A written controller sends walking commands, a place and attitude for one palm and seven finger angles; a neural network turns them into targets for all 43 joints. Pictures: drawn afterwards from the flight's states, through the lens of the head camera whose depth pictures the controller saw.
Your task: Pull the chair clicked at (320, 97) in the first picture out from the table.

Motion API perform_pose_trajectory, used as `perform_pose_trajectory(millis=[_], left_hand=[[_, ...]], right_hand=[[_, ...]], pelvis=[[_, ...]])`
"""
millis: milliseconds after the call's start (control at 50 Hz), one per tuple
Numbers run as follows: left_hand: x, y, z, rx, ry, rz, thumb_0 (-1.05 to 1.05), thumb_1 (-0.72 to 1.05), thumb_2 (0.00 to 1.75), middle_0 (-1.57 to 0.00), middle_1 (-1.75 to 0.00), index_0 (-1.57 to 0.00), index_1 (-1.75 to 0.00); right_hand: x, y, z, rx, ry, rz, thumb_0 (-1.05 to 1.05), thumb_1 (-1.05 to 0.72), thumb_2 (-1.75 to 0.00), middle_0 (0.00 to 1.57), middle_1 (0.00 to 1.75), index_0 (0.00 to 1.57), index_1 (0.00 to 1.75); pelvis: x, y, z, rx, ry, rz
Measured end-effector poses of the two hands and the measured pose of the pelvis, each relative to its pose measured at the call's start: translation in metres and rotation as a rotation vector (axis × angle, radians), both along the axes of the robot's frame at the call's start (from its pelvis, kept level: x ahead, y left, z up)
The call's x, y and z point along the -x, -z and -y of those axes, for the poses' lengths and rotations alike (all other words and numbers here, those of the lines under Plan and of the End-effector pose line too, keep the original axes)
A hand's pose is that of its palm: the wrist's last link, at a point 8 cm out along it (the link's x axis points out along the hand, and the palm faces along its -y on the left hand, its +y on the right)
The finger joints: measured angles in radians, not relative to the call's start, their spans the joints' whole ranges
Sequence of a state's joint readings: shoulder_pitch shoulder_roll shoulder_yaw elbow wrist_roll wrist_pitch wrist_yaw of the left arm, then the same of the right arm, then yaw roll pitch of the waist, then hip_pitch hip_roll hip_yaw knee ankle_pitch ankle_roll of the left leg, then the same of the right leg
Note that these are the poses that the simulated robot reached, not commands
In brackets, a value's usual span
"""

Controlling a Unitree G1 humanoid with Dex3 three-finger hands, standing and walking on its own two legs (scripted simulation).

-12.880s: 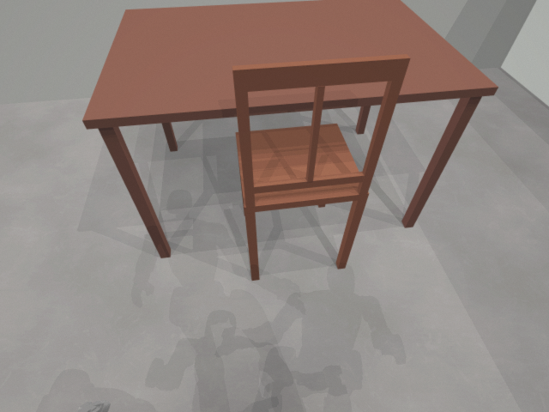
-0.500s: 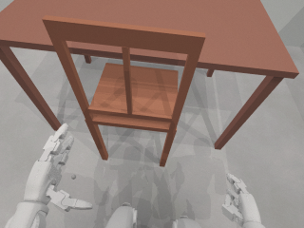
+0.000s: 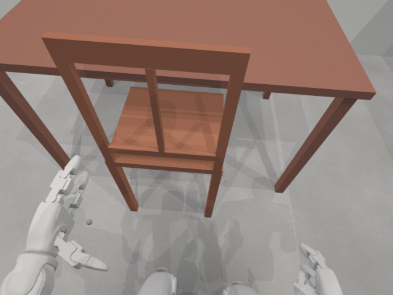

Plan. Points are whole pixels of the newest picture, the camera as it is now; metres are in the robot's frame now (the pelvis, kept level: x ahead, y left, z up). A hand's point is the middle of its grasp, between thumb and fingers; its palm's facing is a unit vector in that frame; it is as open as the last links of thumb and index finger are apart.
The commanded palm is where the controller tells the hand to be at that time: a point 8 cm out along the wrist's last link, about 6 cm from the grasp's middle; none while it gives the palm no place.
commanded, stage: raise the hand toward the chair's back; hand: left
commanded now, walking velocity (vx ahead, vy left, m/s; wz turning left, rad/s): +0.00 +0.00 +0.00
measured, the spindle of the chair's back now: (157, 116) +0.53 +0.12 +0.01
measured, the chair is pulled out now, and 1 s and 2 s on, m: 0.00 0.00 0.00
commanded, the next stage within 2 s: aim the fingers beside a spindle in 0.34 s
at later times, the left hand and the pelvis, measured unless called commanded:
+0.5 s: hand (101, 222) +0.25 +0.18 +0.04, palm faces -0.03 -1.00 -0.06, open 16.9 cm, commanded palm +0.23 +0.24 +0.04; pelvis +0.00 -0.02 +0.00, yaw +1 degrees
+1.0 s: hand (122, 205) +0.29 +0.16 +0.02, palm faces -0.06 -1.00 -0.04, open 16.9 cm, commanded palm +0.27 +0.21 +0.02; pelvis +0.00 -0.02 -0.01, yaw +0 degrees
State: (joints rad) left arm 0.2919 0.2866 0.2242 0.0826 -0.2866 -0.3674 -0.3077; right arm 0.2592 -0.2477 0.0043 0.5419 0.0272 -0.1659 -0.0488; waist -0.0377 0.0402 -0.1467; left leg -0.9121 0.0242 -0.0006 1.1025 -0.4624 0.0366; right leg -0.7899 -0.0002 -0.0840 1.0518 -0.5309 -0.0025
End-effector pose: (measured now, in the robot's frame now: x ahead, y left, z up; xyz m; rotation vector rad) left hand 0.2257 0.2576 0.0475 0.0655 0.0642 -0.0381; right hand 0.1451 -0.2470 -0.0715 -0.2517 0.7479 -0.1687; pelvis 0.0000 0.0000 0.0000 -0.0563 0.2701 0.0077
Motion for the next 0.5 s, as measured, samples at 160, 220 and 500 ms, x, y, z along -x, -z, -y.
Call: perform_pose_trajectory(millis=[160, 220, 500], left_hand=[[0.0, 0.0, 0.009, 0.004, -0.011, 0.014, -0.02, -0.5, 0.3, -0.06, -0.08, -0.06, -0.08], [0.0, 0.001, 0.013, 0.005, -0.01, 0.014, -0.02, -0.5, 0.3, -0.06, -0.08, -0.06, -0.08], [0.0, 0.002, 0.021, 0.001, -0.011, 0.0, -0.02, -0.5, 0.3, -0.06, -0.08, -0.06, -0.08]], right_hand=[[-0.004, 0.0, 0.01, -0.002, 0.007, 0.01, 0.01, -0.9, -0.9, 0.2, 0.3, 0.2, 0.3], [-0.008, 0.001, 0.011, -0.008, 0.002, 0.017, 0.01, -0.9, -0.9, 0.2, 0.3, 0.2, 0.3], [-0.022, 0.004, 0.011, -0.031, -0.016, 0.036, 0.01, -0.9, -0.9, 0.2, 0.3, 0.2, 0.3]], pelvis=[[-0.002, 0.0, 0.008, -0.009, 0.001, -0.002], [-0.002, 0.001, 0.011, -0.01, 0.0, -0.001], [-0.004, 0.001, 0.019, -0.016, -0.004, -0.004]])
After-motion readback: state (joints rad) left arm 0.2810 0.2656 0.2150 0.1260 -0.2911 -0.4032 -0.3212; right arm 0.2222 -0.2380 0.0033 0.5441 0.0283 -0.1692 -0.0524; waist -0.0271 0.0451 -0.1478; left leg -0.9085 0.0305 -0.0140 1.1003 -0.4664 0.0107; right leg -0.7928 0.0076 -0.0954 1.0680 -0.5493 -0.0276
